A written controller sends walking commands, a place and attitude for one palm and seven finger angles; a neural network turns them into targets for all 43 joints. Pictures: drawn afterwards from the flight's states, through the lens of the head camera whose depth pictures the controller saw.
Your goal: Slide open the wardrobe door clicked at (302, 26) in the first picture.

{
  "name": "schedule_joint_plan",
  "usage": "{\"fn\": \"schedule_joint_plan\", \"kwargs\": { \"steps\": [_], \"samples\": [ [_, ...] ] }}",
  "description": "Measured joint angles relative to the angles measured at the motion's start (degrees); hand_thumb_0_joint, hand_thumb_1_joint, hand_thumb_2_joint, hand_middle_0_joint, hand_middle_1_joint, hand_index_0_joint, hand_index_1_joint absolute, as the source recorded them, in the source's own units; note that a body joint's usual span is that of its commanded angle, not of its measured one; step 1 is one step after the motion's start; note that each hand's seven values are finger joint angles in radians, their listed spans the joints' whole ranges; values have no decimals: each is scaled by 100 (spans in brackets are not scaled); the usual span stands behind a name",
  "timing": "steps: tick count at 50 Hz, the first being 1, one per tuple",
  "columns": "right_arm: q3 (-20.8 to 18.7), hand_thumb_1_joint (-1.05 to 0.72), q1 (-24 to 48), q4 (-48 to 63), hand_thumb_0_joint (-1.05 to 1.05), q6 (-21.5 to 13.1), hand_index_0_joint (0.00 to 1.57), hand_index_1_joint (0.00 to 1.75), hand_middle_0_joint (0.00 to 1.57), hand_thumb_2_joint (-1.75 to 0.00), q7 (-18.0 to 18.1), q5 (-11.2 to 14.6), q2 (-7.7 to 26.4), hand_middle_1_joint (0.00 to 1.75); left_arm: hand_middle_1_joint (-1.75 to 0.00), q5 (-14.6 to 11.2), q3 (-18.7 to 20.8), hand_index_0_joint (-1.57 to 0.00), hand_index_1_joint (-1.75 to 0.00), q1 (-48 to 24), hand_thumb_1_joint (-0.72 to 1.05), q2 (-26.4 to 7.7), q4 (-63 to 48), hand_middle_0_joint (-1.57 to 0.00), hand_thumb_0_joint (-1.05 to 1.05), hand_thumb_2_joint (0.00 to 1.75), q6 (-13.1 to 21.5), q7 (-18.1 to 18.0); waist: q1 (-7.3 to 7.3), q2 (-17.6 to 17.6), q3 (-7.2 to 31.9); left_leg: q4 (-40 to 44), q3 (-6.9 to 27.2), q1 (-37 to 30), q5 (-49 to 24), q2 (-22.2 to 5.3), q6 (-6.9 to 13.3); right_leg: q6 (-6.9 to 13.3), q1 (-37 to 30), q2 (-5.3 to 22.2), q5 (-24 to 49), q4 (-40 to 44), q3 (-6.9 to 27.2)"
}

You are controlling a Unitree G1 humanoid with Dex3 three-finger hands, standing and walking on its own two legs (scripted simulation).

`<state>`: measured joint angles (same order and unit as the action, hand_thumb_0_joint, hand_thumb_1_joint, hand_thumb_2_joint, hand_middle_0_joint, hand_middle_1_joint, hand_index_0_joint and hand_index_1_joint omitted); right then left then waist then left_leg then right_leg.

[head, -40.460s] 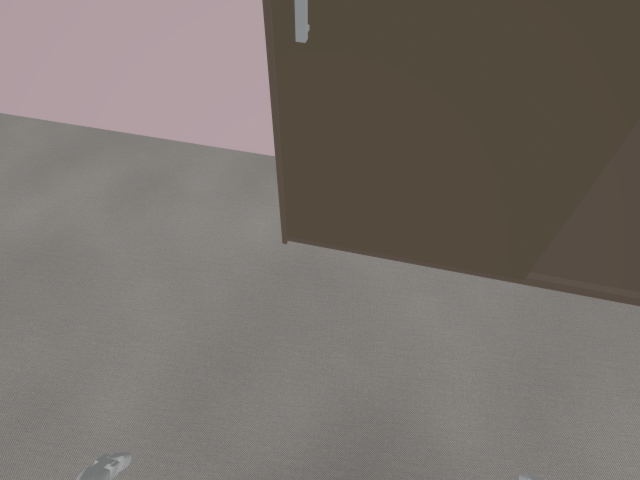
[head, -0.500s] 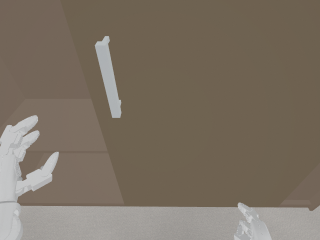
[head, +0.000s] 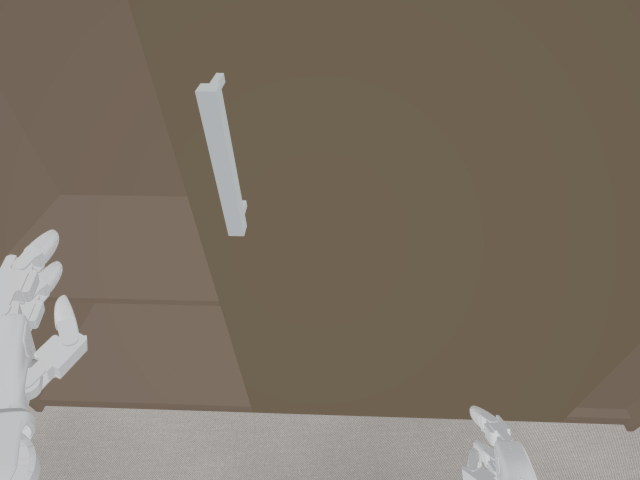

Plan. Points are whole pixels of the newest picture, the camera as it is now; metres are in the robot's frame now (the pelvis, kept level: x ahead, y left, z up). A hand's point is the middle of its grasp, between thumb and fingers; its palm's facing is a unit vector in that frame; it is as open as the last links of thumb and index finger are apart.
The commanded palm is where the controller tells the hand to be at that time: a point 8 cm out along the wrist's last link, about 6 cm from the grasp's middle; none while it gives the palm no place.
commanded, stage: step back with the hand held close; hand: left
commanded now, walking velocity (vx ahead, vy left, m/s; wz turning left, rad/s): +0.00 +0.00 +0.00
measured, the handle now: (228, 160) +0.46 +0.20 +0.19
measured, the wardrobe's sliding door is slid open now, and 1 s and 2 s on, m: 0.69 0.69 0.69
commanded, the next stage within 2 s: stop stepping back and stand still in 1.18 s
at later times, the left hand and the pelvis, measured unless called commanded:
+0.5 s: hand (44, 365) +0.16 +0.28 +0.16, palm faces +0.40 -0.78 -0.48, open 7.4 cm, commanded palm +0.10 +0.32 +0.17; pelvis -0.04 +0.02 -0.01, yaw -1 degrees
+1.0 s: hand out of the picture +0.08 +0.31 +0.17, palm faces +0.51 -0.72 -0.47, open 7.4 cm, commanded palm +0.02 +0.34 +0.17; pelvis -0.10 +0.03 -0.01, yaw +4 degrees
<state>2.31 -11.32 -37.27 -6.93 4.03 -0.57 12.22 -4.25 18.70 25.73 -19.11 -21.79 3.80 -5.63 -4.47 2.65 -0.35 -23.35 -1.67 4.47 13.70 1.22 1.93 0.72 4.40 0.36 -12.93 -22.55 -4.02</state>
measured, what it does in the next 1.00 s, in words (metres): walks backwards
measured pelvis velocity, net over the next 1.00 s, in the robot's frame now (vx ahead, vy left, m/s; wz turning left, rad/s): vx -0.10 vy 0.03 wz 0.07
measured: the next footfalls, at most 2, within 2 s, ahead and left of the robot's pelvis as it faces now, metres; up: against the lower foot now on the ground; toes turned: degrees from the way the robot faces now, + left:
right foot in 1.04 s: -0.18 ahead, -0.10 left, +0.00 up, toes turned +3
left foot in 1.46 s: -0.16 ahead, +0.14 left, +0.00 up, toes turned -1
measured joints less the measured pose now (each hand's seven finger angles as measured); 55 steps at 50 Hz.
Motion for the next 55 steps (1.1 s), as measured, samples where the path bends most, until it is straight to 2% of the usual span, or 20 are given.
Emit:
{"fn": "schedule_joint_plan", "kwargs": {
  "steps": [5,10,16,23,29,38,41,43,45,48,50,52,53,55],
  "samples": [
    [-31,-90,-43,13,1,42,20,30,21,-90,13,26,55,30,-31,15,52,-21,-31,-74,89,-20,41,-21,2,90,7,3,17,11,-11,-48,19,54,4,-35,-15,18,14,-35,25,25,-20],
    [-80,-90,42,187,1,242,20,30,21,-90,-13,25,148,30,-31,96,335,-21,-31,-106,89,-116,-11,-21,2,90,361,-79,194,16,65,-310,63,563,32,-90,-6,20,403,-85,117,6,-71],
    [-217,-90,85,430,1,450,20,30,21,-90,15,55,237,30,-30,135,212,-21,-31,377,89,-163,-303,-21,1,90,470,-73,372,-33,59,-358,-54,904,-54,-13,67,-59,844,5,162,-195,39],
    [-247,-90,-33,586,1,587,20,30,21,-90,90,89,145,29,-31,143,426,-21,-31,627,89,-505,-552,-22,1,90,566,-101,391,-231,49,-472,-128,1128,-145,60,144,-120,1136,91,205,-438,107],
    [-189,-90,-116,630,1,466,20,30,21,-90,88,98,106,29,-31,246,580,-21,-31,402,89,-437,-460,-21,1,90,715,-182,339,-271,61,-727,-128,1375,-188,81,209,-146,1358,125,267,-662,98],
    [-156,-90,-270,525,1,243,20,30,21,-90,15,35,63,30,-31,430,423,-21,-31,177,89,-170,-465,-21,1,90,904,-238,358,-318,39,-1294,35,1939,290,66,207,-99,1679,39,241,-799,50],
    [-140,-90,-282,478,1,172,20,30,21,-90,13,12,51,30,-31,407,456,-21,-31,204,89,-269,-707,-21,1,90,1004,-281,397,-405,-59,-1248,42,2019,-69,60,209,-117,1768,32,339,-827,46],
    [-152,-90,-301,461,1,108,20,30,21,-90,32,1,35,30,-31,444,521,-21,-31,189,89,-367,-793,-21,1,90,1071,-273,451,-386,-129,-1189,74,2023,-413,36,264,-171,1838,-76,79,-1098,150],
    [-198,-90,-372,421,1,49,20,30,21,-90,45,-24,-12,30,-31,515,600,-21,-31,149,89,-475,-772,-21,1,90,1122,-230,518,-313,-107,-1148,189,2036,-453,36,297,-192,1802,-245,-181,-1743,289],
    [-234,-90,-515,350,1,-4,20,30,21,-90,5,-38,-92,30,-31,527,789,-21,-31,226,89,-589,-709,-22,1,90,1210,-192,555,-204,163,-976,250,2155,-544,-57,305,-168,1330,-458,-472,-2008,336],
    [-219,-90,-529,316,1,-55,20,30,21,-90,-30,-40,-133,30,-31,460,939,-21,-31,348,89,-630,-693,-21,1,90,1272,-206,491,-242,355,-840,201,2306,-672,-63,242,-124,866,-462,-616,-1567,347],
    [-190,-90,-376,274,1,-95,20,30,21,-90,-68,-52,-164,30,-31,367,1038,-21,-31,426,89,-606,-662,-21,1,90,1314,-219,357,-351,430,-702,47,2494,-810,-67,208,-39,504,-393,-879,-864,406],
    [-179,-90,-231,259,1,-115,20,30,21,-90,-83,-70,-174,30,-31,330,1052,-21,-31,408,89,-577,-637,-21,1,90,1325,-223,280,-418,381,-624,-64,2578,-900,-77,196,6,428,-347,-970,-502,469],
    [-197,-90,128,188,1,-133,20,30,21,-90,-94,-79,-131,30,-30,283,862,-21,-31,187,89,-406,-524,-21,1,90,1317,-190,182,-320,95,-430,-128,2622,-1137,-193,184,12,492,-422,-914,-279,531]
  ]
}}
